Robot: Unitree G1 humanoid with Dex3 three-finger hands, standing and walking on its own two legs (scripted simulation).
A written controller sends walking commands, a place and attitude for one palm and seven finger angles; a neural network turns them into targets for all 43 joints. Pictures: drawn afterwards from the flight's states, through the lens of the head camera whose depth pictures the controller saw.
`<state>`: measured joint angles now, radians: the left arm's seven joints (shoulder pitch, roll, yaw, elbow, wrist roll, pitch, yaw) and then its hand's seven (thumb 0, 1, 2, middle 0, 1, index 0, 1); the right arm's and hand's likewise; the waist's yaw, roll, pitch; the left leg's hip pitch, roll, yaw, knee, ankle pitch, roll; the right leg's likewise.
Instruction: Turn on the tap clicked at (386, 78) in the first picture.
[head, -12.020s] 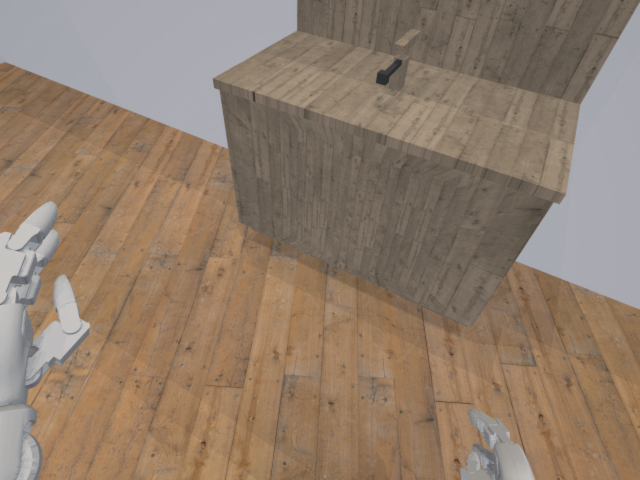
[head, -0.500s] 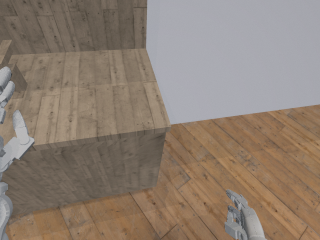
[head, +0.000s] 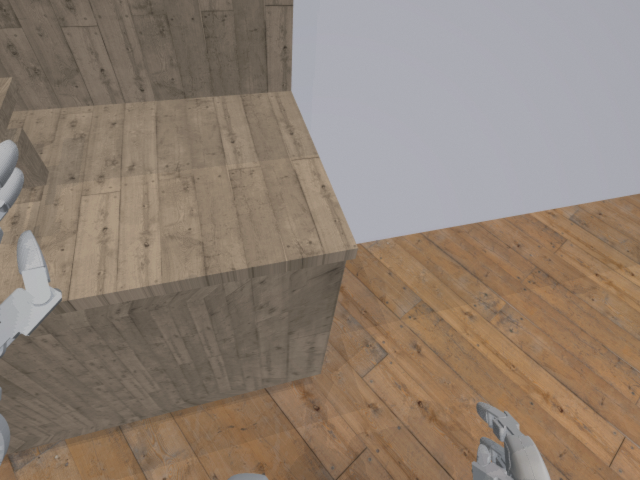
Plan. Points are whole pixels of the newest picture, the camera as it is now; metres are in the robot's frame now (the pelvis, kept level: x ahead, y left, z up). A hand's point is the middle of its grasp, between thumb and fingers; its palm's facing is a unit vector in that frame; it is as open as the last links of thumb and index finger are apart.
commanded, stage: shuffle to correct the standing spot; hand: left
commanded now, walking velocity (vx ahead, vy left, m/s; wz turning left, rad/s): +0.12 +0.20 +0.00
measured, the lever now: out of the picture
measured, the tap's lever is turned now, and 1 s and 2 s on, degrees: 0 0 0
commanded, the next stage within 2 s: come to a stop and stand still in 1.26 s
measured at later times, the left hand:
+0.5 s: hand (4, 265) +0.24 +0.30 +0.19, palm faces +0.36 -0.82 -0.45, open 7.4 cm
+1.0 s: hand out of the picture +0.26 +0.42 +0.18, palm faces +0.42 -0.81 -0.42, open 7.4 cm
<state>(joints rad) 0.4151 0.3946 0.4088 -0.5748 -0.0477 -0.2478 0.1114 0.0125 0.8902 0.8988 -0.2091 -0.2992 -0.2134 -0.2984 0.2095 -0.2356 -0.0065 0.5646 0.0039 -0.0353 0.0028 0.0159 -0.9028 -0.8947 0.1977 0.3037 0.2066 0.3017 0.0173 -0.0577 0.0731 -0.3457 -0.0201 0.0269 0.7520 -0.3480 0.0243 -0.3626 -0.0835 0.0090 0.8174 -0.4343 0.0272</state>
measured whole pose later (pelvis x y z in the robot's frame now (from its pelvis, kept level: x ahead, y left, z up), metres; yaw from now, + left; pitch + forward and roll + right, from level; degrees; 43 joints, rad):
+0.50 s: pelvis +0.02 +0.06 +0.03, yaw -1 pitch +0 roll +4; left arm 0.49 0.37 0.37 -0.47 -0.04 -0.20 0.12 0.01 0.89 0.90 -0.21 -0.30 -0.22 -0.30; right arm 0.23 -0.27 -0.03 0.62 -0.01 -0.11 -0.03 0.02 -0.90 -0.90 0.20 0.30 0.20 0.30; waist 0.01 -0.06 0.06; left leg -0.39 0.07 0.06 0.69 -0.27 0.00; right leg -0.31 -0.11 -0.06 0.56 -0.26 -0.01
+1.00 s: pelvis +0.05 +0.17 +0.01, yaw +0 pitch -1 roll +1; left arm 0.45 0.37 0.39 -0.49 -0.04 -0.21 0.13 0.01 0.89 0.90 -0.21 -0.30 -0.21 -0.30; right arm 0.22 -0.22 -0.01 0.61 0.00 -0.12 -0.01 0.02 -0.90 -0.89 0.20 0.30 0.21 0.30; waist 0.01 -0.03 0.07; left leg -0.31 0.05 0.04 0.60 -0.26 0.00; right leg -0.33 -0.13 -0.06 0.71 -0.36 0.04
